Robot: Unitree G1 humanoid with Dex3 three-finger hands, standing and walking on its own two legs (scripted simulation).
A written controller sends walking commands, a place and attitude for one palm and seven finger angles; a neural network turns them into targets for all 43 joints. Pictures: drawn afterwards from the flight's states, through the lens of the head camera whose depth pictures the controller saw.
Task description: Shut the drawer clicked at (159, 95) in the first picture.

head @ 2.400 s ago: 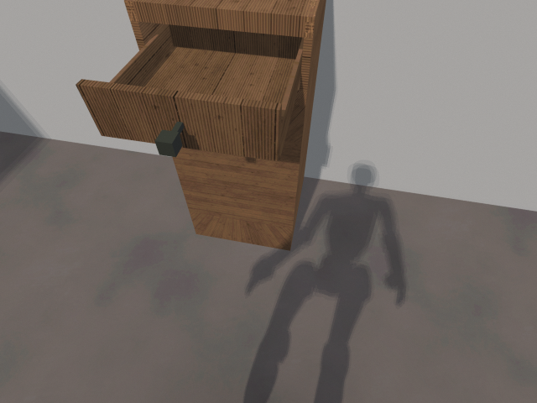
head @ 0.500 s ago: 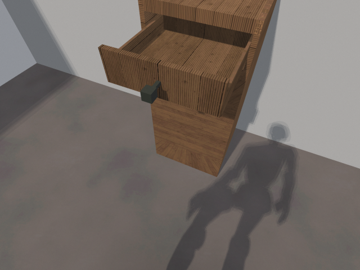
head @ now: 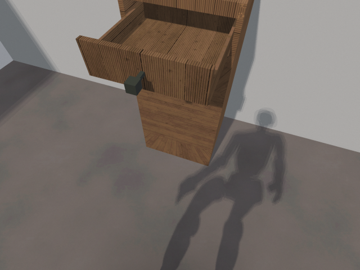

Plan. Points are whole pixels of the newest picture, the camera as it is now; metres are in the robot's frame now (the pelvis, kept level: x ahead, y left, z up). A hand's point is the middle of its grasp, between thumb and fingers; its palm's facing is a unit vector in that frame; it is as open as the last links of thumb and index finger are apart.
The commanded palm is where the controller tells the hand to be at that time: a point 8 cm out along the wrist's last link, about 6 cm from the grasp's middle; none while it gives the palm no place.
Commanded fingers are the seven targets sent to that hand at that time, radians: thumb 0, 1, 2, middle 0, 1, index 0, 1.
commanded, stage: turn to face it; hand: left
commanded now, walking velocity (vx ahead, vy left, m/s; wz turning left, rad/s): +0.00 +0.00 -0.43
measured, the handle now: (136, 81) +0.55 +0.16 +0.09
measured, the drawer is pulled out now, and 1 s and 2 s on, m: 0.27 0.27 0.27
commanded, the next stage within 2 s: take the last steps up to it in 0.52 s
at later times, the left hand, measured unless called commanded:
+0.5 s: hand out of the picture +0.06 +0.18 -0.18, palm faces -0.10 -0.97 -0.20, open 7.4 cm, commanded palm none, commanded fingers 0.00 0.90 0.90 -0.20 -0.30 -0.20 -0.30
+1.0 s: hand out of the picture +0.10 +0.14 -0.17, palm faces -0.22 -0.96 -0.18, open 7.4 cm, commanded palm none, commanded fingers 0.00 0.90 0.90 -0.20 -0.30 -0.20 -0.30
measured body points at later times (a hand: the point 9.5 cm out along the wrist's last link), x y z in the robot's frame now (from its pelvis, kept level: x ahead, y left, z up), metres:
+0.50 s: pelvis -0.02 -0.01 +0.00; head +0.04 +0.00 +0.44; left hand +0.06 +0.23 -0.16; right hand +0.03 -0.26 -0.14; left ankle +0.00 +0.13 -0.74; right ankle -0.03 -0.11 -0.72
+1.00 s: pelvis +0.01 -0.03 +0.00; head +0.05 -0.04 +0.45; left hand +0.11 +0.19 -0.15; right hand -0.07 -0.26 -0.15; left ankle +0.03 +0.09 -0.74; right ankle -0.05 -0.14 -0.69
